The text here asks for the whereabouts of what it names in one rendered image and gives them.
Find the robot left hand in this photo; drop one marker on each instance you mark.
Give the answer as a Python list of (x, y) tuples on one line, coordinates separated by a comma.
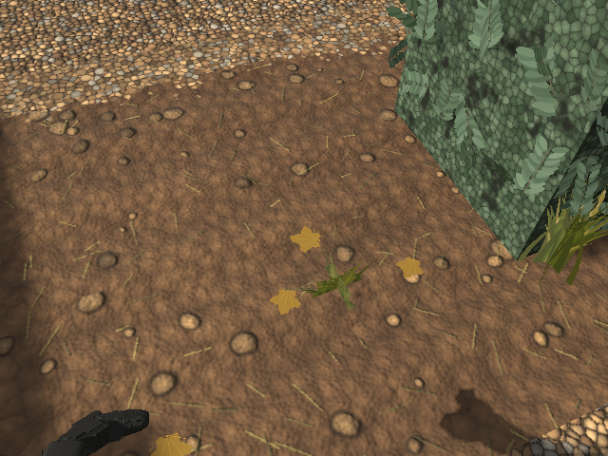
[(94, 431)]

